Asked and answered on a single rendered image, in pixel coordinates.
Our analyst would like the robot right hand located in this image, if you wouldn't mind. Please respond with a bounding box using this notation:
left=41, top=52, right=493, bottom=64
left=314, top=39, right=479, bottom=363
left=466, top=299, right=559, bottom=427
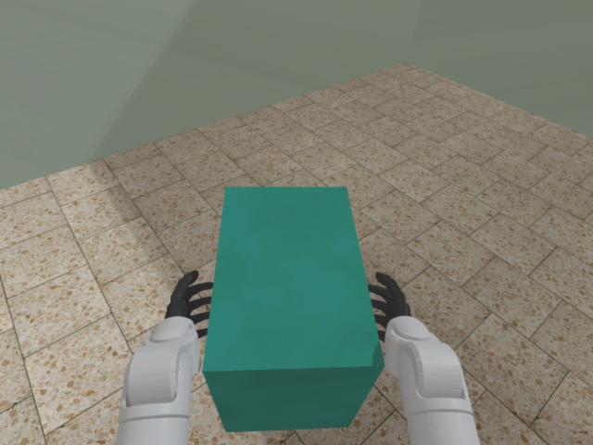
left=367, top=272, right=411, bottom=342

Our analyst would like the robot left hand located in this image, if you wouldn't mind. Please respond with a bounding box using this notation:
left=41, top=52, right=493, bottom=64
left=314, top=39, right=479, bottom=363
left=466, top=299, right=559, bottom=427
left=164, top=271, right=213, bottom=338

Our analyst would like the robot right forearm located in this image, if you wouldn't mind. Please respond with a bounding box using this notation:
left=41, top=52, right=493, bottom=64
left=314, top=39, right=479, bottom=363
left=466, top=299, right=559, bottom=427
left=385, top=316, right=480, bottom=445

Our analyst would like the robot left forearm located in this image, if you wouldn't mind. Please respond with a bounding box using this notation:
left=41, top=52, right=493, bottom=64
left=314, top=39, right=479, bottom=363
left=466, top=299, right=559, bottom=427
left=116, top=316, right=201, bottom=445

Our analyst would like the carton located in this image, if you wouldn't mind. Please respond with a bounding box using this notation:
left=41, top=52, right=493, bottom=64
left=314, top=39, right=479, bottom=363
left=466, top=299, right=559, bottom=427
left=202, top=186, right=385, bottom=432

